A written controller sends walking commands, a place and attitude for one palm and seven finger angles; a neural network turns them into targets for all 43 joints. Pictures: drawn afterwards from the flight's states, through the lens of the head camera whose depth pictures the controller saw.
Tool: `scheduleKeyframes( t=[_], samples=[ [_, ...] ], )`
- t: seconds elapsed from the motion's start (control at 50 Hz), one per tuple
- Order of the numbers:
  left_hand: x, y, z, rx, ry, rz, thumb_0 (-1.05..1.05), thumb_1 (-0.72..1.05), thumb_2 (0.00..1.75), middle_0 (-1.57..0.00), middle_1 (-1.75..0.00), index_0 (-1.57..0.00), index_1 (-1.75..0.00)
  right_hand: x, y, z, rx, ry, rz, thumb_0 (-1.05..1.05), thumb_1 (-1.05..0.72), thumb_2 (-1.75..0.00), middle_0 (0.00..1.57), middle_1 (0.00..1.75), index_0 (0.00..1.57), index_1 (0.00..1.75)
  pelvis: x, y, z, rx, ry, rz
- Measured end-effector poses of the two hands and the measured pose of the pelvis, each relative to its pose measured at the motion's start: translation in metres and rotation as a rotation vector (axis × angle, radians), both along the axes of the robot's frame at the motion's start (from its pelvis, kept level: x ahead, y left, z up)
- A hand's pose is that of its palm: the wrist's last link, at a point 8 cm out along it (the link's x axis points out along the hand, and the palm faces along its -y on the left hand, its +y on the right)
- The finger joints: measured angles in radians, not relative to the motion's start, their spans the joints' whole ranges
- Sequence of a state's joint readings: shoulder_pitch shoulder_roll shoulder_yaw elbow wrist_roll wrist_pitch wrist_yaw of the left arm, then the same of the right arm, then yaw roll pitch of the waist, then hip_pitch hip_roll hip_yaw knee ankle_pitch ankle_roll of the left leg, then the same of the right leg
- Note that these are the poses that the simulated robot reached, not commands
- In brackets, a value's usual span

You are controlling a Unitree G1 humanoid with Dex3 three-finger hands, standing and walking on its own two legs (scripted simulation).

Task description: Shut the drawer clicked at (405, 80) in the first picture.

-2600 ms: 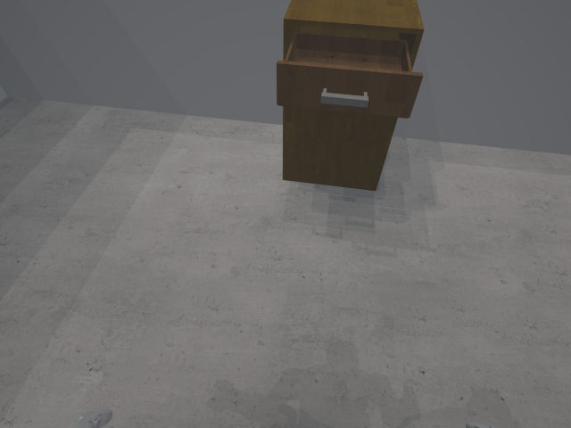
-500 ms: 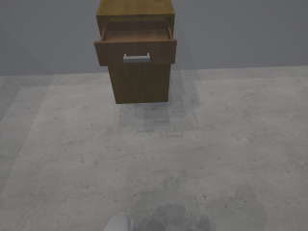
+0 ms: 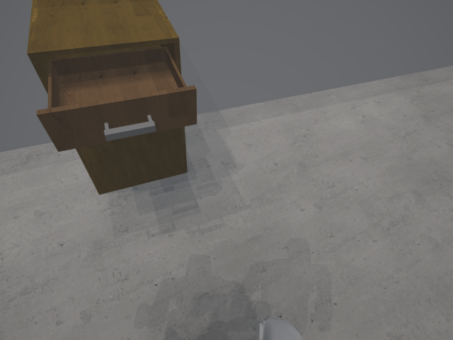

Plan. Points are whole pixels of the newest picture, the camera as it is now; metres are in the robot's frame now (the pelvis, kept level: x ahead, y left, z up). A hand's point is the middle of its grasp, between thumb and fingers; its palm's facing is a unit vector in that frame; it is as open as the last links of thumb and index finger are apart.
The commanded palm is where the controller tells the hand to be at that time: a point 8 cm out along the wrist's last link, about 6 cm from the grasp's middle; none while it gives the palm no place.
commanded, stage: walk to a spot facing it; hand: left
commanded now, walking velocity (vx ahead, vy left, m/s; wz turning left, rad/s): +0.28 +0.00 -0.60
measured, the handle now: (129, 126) +0.66 +0.34 -0.09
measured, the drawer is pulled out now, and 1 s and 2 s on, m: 0.28 0.28 0.28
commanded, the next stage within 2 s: turn to face it in 0.26 s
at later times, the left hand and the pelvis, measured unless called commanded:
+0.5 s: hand (193, 253) +0.33 +0.10 -0.17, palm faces -0.27 -0.94 -0.20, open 7.4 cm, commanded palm none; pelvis +0.17 -0.04 -0.01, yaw -13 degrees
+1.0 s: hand (157, 274) +0.27 +0.17 -0.17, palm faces +0.10 -0.95 -0.29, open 7.4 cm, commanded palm none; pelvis +0.22 -0.05 +0.00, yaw +3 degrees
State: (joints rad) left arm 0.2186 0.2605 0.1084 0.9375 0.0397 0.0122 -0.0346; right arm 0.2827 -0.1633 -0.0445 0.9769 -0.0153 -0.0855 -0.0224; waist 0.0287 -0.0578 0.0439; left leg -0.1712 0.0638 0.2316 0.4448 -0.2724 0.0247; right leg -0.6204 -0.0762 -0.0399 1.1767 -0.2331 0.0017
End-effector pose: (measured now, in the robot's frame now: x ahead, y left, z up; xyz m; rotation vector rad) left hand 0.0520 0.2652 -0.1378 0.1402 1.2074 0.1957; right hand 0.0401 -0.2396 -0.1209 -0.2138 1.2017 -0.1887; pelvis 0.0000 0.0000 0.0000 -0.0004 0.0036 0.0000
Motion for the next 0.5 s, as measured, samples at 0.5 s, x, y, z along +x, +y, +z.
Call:
scheduleKeyframes(
  t=[0.5],
  samples=[
    [0.279,-0.117,0.001,-0.019,-0.088,-0.372,0.0,0.91,0.89,-0.2,-0.3,-0.2,-0.3,0.099,-0.04,-0.024,0.062,0.04,-0.301,0.01,-0.91,-0.89,0.2,0.3,0.2,0.3,0.166,-0.044,-0.009,-0.013,-0.007,-0.22]
  ],
)
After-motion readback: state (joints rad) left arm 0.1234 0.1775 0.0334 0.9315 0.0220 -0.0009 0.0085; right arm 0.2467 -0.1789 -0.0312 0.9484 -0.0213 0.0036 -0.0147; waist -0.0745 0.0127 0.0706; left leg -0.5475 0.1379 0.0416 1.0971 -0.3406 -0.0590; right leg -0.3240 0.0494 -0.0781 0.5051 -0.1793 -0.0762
